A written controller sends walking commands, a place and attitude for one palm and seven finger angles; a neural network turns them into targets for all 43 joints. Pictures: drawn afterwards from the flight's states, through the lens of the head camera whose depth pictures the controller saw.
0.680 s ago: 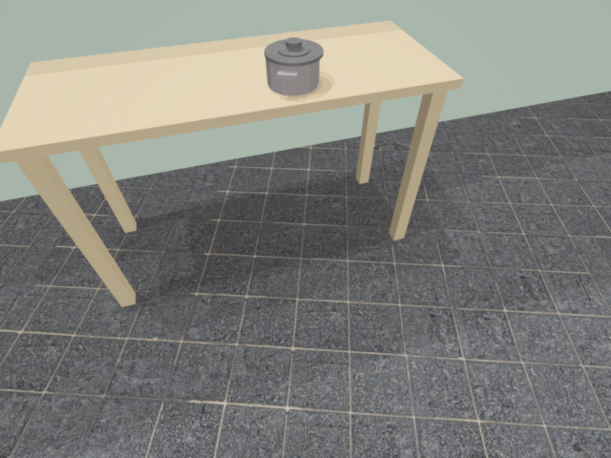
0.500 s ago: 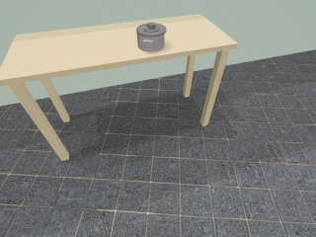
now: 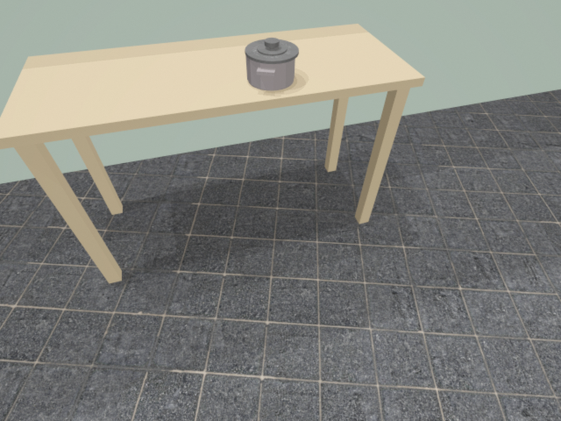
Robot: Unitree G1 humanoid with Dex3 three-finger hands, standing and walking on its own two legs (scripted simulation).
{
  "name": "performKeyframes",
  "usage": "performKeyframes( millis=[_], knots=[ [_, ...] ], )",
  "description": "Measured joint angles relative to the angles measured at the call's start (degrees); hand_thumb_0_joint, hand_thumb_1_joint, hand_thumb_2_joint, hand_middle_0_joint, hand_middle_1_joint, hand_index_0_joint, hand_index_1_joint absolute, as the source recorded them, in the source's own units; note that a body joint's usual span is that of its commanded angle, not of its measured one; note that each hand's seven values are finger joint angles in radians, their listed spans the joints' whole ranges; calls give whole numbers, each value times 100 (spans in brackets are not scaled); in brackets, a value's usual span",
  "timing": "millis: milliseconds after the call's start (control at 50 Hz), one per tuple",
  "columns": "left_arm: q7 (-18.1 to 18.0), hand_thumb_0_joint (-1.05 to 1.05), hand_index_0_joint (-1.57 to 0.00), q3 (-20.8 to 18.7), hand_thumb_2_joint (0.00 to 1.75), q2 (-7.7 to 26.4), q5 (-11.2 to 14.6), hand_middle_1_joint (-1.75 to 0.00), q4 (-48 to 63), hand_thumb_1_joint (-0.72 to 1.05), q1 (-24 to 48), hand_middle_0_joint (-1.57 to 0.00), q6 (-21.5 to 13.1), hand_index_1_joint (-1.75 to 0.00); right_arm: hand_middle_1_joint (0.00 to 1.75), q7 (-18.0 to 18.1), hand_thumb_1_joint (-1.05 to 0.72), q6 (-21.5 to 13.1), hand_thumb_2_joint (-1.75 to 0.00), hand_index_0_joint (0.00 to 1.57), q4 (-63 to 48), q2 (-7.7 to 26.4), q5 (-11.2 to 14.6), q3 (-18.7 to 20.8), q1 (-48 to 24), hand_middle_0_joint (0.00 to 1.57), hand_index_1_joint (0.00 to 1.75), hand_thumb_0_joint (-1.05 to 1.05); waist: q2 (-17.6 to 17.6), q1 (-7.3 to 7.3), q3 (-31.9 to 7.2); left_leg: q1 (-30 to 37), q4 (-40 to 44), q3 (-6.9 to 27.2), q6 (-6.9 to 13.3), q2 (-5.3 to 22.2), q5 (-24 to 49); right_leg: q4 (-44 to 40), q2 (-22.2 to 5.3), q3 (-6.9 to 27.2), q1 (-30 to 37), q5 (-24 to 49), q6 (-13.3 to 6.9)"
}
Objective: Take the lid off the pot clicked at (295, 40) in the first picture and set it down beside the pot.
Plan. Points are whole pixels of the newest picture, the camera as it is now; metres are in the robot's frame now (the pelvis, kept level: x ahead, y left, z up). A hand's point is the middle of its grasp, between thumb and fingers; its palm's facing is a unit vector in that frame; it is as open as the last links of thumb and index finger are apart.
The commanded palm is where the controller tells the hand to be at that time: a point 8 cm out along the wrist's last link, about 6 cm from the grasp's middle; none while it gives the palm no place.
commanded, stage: walk to a spot facing it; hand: left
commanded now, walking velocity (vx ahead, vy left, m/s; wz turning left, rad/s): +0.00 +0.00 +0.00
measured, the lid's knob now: (271, 42) +1.07 +0.09 +0.08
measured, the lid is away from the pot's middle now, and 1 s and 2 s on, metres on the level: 0.01 0.01 0.01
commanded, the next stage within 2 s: none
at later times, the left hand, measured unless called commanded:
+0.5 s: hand out of the picture +0.06 +0.19 -0.18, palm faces -0.16 -0.95 -0.27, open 7.4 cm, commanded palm none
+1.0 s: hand out of the picture +0.11 +0.17 -0.16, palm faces -0.27 -0.94 -0.22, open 7.4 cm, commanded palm none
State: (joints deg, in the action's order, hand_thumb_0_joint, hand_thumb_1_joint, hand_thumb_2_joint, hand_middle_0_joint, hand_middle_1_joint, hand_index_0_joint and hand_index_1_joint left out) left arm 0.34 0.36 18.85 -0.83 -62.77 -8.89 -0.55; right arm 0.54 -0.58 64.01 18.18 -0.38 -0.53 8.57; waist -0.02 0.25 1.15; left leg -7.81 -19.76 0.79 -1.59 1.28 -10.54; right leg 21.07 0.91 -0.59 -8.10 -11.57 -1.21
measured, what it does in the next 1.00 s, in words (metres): walks ahead, turning right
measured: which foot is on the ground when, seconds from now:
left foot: down 0.00-0.50, up 0.52-1.00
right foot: down 0.00-1.00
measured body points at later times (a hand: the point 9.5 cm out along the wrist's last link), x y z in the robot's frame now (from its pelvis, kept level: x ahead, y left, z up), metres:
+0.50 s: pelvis -0.01 -0.01 -0.03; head +0.00 -0.03 +0.42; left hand +0.07 +0.24 -0.16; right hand +0.00 -0.27 -0.18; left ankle +0.00 +0.14 -0.75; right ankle -0.02 -0.09 -0.74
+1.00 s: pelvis +0.11 -0.02 +0.00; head +0.13 -0.03 +0.45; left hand +0.13 +0.22 -0.15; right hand +0.15 -0.29 -0.14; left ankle +0.22 +0.09 -0.70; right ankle -0.02 -0.09 -0.75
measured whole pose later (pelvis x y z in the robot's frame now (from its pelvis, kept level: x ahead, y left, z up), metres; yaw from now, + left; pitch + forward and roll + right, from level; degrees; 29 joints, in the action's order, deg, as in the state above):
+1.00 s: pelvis +0.11 -0.02 +0.00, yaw -25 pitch +2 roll +0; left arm -0.1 -2.6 9.2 -1.9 -57.6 -28.1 -2.7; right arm -0.7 0.2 51.9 11.8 -0.8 3.7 6.9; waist -0.8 5.3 -0.3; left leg -30.6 -47.7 -0.5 -3.4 3.3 -15.7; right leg 19.6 4.7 12.2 -2.9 -18.0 -3.0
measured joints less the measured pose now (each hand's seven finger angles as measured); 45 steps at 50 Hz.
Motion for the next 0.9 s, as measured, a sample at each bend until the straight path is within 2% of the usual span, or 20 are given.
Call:
performKeyframes(
  millis=[180,380,400,460,500,520,560,600,640,760,900],
  knots=[
    [-16,1,-20,-31,90,-18,-2,-30,37,91,-69,-21,58,-30,30,38,-90,6,-90,20,-46,-35,-4,31,-45,20,30,1,0,60,10,-32,-91,-131,18,22,-61,77,22,129,-80,0,23],
    [33,1,-20,-138,90,-303,-37,-30,488,91,-353,-21,348,-30,30,86,-90,153,-90,20,-599,-441,-15,168,134,20,30,1,118,67,145,-441,-902,-660,23,141,-500,1164,170,644,-830,-358,35],
    [49,1,-20,-155,90,-329,-40,-30,546,91,-370,-21,362,-30,30,81,-90,163,-90,20,-639,-476,-17,185,164,20,30,1,142,75,177,-479,-986,-720,21,146,-540,1361,156,636,-945,-420,51],
    [92,1,-20,-219,90,-435,-48,-30,682,91,-467,-21,390,-30,30,55,-90,182,-90,20,-705,-528,-30,238,225,20,30,1,129,140,277,-496,-1232,-954,-16,236,-696,2129,35,321,-1196,-1104,142],
    [144,1,-20,-250,90,-534,-62,-30,748,91,-611,-21,369,-30,30,29,-90,204,-90,20,-733,-495,-44,277,308,20,30,1,-12,165,239,-548,-1517,-1054,-75,395,-885,2053,-11,93,-1064,-1253,145],
    [156,1,-20,-257,90,-583,-84,-30,779,91,-691,-21,314,-30,30,16,-90,234,-90,20,-739,-462,-40,301,355,20,30,1,-128,172,200,-683,-1872,-1016,-53,505,-1236,1946,58,16,-1030,-984,33],
    [106,0,-20,-242,90,-652,-91,-30,823,91,-840,-21,198,-30,30,-7,-90,342,-90,20,-711,-447,-51,339,413,20,30,1,-222,168,121,-1211,-3094,-588,-43,411,-1817,1960,165,-50,-1040,-919,-229],
    [44,0,-20,-255,90,-720,-60,-30,828,91,-1007,-21,117,-30,30,-53,-91,370,-90,20,-693,-452,-60,356,426,20,30,1,-220,201,88,-1648,-3992,-324,5,282,-1510,1600,241,-17,-843,-834,-353],
    [27,0,-20,-256,90,-774,-37,-30,789,91,-1189,-21,51,-30,30,-101,-91,305,-90,20,-734,-457,-78,375,404,20,30,1,-176,221,59,-1959,-4376,-257,-10,257,-1001,1103,299,102,-621,-592,-377],
    [53,0,-20,-238,90,-937,-27,-30,633,91,-1629,-21,-133,-30,30,-108,-91,131,-90,20,-960,-418,-103,466,239,20,30,1,-135,218,-21,-2472,-4318,-123,-160,352,-224,113,403,538,-160,-164,-397],
    [12,1,-20,-267,90,-1011,-69,-30,552,90,-1859,-21,-221,-30,30,-100,-91,127,-90,19,-1065,-470,-88,480,29,20,30,1,-168,360,-117,-2592,-3744,-33,-254,394,-171,-191,462,944,231,-301,-324]
  ],
)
